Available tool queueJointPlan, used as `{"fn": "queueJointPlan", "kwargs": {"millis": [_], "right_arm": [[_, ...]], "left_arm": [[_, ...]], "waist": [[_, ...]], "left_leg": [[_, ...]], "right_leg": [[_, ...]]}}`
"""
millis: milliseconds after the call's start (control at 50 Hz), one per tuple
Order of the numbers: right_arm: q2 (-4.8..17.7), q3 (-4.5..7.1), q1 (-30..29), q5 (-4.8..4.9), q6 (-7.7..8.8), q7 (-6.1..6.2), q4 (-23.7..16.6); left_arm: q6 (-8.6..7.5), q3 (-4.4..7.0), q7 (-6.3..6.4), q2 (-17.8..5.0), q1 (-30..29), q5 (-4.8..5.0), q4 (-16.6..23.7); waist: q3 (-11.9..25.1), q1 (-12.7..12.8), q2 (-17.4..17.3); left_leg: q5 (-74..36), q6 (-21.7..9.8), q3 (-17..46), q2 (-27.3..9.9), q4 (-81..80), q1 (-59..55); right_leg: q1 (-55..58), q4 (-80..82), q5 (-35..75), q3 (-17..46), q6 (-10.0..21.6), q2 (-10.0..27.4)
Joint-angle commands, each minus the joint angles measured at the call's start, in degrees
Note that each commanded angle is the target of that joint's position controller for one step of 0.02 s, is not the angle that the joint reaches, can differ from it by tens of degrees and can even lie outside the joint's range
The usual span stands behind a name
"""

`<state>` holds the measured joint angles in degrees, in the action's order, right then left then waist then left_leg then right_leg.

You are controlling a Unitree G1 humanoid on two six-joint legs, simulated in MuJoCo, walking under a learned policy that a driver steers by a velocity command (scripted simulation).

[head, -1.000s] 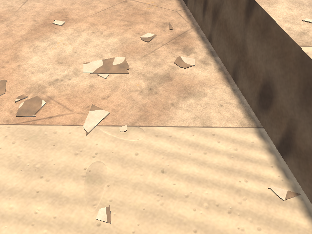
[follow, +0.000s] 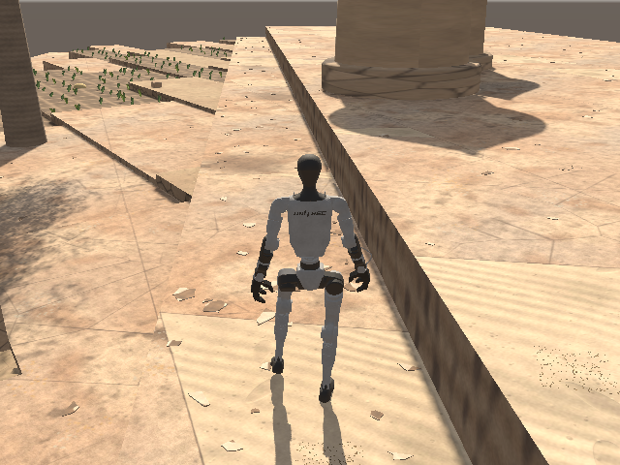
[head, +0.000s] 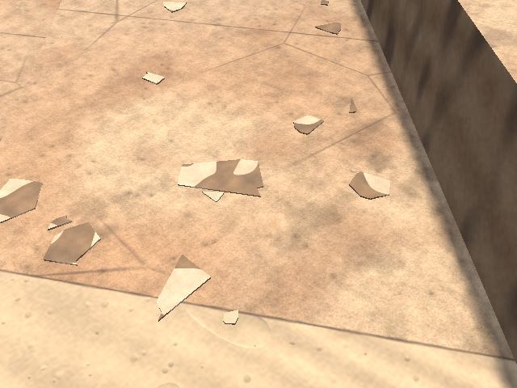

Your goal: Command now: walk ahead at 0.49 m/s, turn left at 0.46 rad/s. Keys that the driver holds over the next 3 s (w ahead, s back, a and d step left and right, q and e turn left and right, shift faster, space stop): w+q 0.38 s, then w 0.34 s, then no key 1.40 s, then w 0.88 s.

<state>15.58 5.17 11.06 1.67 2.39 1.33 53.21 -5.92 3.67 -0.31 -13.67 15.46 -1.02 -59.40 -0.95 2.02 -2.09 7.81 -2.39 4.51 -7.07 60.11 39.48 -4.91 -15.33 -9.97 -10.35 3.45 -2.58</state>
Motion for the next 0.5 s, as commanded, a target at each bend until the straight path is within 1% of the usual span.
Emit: {"fn": "queueJointPlan", "kwargs": {"millis": [20, 60, 100, 140, 180, 200, 220, 240, 260, 280, 300, 320, 340, 360, 380, 400, 420, 440, 460, 500], "right_arm": [[2.09, 0.61, 0.83, -0.33, 0.39, -0.81, -2.46], [1.34, 0.09, -3.43, -0.50, 0.63, -1.67, -3.98], [0.35, -0.63, -8.03, -0.59, 0.72, -2.50, -5.99], [-0.09, -1.14, -11.53, -0.50, 0.73, -3.37, -8.14], [0.21, -1.32, -13.34, -0.31, 0.66, -4.28, -10.21], [0.88, -1.14, -13.08, -0.22, 0.61, -4.70, -11.01], [1.95, -0.70, -11.84, -0.19, 0.49, -4.97, -11.51], [3.43, 0.05, -8.66, -0.12, 0.32, -5.09, -11.43], [5.80, 1.34, -2.07, 0.16, 0.26, -5.04, -10.31], [9.57, 3.46, 7.64, 0.34, 0.18, -4.26, -7.96], [15.77, 5.38, 14.04, 0.19, -0.41, -2.77, -6.49], [18.14, 5.08, 11.56, -0.21, 0.36, -2.94, -8.25], [12.63, 3.33, 12.72, -0.94, 0.96, -3.24, -8.48], [9.89, 2.65, 10.55, -1.11, 1.59, -3.14, -8.43], [8.16, 2.15, 6.11, -0.84, 1.99, -3.15, -9.32], [5.63, 1.33, 2.31, -1.02, 2.14, -2.96, -10.30], [4.57, 0.80, 0.53, -1.65, 2.24, -2.70, -11.17], [4.91, 0.78, 0.50, -1.66, 2.38, -2.50, -11.22], [5.59, 0.83, 1.27, -1.44, 2.56, -2.23, -10.86], [7.14, 1.11, 3.52, -1.31, 2.78, -1.47, -9.93]], "left_arm": [[-0.98, 1.07, 1.22, -7.77, -4.84, -0.22, 4.22], [-0.69, 1.10, 1.68, -8.48, -3.43, 0.09, 4.30], [-0.14, 1.26, 1.92, -9.17, -0.34, 0.46, 3.70], [0.74, 1.52, 1.88, -9.76, 2.46, 0.82, 3.16], [1.77, 1.90, 1.76, -10.57, 3.59, 1.29, 3.14], [2.20, 2.12, 1.77, -11.19, 2.97, 1.49, 3.55], [2.57, 2.39, 1.88, -12.09, 2.10, 1.65, 4.12], [2.99, 2.67, 2.08, -12.96, 1.30, 1.81, 4.65], [3.49, 2.80, 2.21, -13.54, 0.39, 1.89, 5.15], [3.61, 2.51, 2.29, -13.14, -0.34, 1.99, 5.73], [2.84, 1.31, 2.12, -9.13, 1.19, 0.57, 7.78], [0.25, -0.67, 1.17, -3.23, 2.89, 0.68, 10.65], [-2.10, 0.50, 0.29, -8.52, -4.91, 3.00, 12.27], [-3.23, 0.57, -0.04, -8.89, -7.56, 4.17, 13.23], [-3.55, 0.62, 0.37, -8.38, -7.15, 3.14, 12.37], [-2.93, 1.31, 0.64, -9.31, -5.89, 2.10, 11.26], [-1.88, 1.57, 0.47, -9.42, -4.28, 1.92, 10.70], [-1.00, 1.62, 0.41, -8.79, -3.54, 1.58, 10.58], [-0.32, 1.47, 0.42, -7.85, -3.63, 1.13, 10.58], [0.33, 1.04, 0.62, -6.59, -7.11, 0.51, 11.79]], "waist": [[-2.93, -2.54, 4.00], [-3.83, -1.06, 3.37], [-5.23, 0.89, 2.48], [-6.20, 2.27, 2.18], [-6.34, 2.36, 2.97], [-5.57, 1.47, 3.86], [-3.76, 0.15, 5.29], [-1.04, -2.06, 6.83], [2.75, -5.95, 7.39], [7.84, -10.99, 5.92], [13.06, -10.96, -4.29], [20.03, -5.69, -12.19], [18.95, -9.36, -4.85], [12.19, -8.48, -3.28], [7.92, -5.40, 2.08], [5.74, -3.15, 2.08], [5.11, -1.54, 1.06], [4.77, -0.94, 1.05], [4.10, -0.66, 1.17], [2.22, -1.40, 0.71]], "left_leg": [[-9.32, 0.80, 1.99, -1.39, -6.35, 1.59], [-12.38, 0.93, -1.29, -1.01, -12.34, 1.13], [-12.66, 0.62, -3.43, -0.77, -16.86, 2.30], [-10.37, -0.06, -4.97, -0.33, -20.29, 4.43], [-5.61, -1.12, -6.94, 0.67, -22.49, 4.57], [-2.68, -1.99, -8.38, 1.89, -23.36, 2.32], [0.18, -3.02, -10.28, 3.85, -23.47, -1.53], [3.06, -4.21, -12.03, 6.22, -23.08, -6.90], [4.02, -5.87, -13.13, 8.93, -24.22, -15.64], [0.29, -8.30, -11.59, 10.91, -28.59, -30.88], [3.44, -13.40, 8.44, -0.74, -30.07, -49.22], [10.77, -23.75, 42.08, -12.53, -40.52, -61.86], [9.38, -20.58, 39.99, -11.89, -44.42, -62.44], [4.60, -18.17, 30.47, -10.02, -43.88, -56.28], [-1.06, -16.15, 23.32, -7.19, -43.88, -47.24], [-6.74, -14.63, 17.55, -5.36, -44.55, -40.24], [-9.75, -14.22, 15.20, -4.39, -45.84, -35.63], [-12.40, -14.36, 13.87, -3.96, -46.87, -33.22], [-15.39, -14.50, 11.74, -3.54, -47.69, -31.10], [-18.29, -14.18, 8.38, -2.60, -49.20, -29.39]], "right_leg": [[-3.93, 11.17, 4.62, 7.18, 6.47, 16.92], [-2.30, 11.44, 6.46, 3.96, 5.88, 16.60], [1.44, 10.83, 8.46, 2.00, 5.75, 17.43], [6.88, 8.73, 11.43, 0.52, 5.65, 18.67], [11.14, 5.48, 17.23, -0.80, 5.17, 19.82], [12.14, 2.87, 24.63, -1.78, 4.61, 20.06], [12.78, -0.86, 35.65, -2.71, 3.98, 20.15], [12.98, -6.64, 46.45, -3.46, 3.33, 20.07], [11.49, -16.20, 52.94, -4.26, 2.38, 19.20], [4.56, -29.71, 48.20, -5.23, 0.06, 16.85], [-14.75, -49.75, 19.12, -5.34, -3.10, 12.26], [-33.87, -65.80, -23.03, 6.76, -5.28, -0.22], [-40.54, -67.64, -21.10, 15.59, -3.44, 2.62], [-42.87, -64.53, -16.22, 15.06, -1.81, 5.21], [-39.69, -58.87, -12.12, 15.07, -1.58, 7.90], [-35.34, -53.91, -9.62, 14.82, -1.93, 9.93], [-31.46, -51.93, -7.99, 14.96, -2.38, 11.05], [-29.84, -49.73, -7.12, 14.44, -3.21, 11.21], [-29.29, -47.41, -5.92, 13.63, -4.13, 11.18], [-30.99, -40.73, -0.44, 12.62, -5.71, 10.84]]}}
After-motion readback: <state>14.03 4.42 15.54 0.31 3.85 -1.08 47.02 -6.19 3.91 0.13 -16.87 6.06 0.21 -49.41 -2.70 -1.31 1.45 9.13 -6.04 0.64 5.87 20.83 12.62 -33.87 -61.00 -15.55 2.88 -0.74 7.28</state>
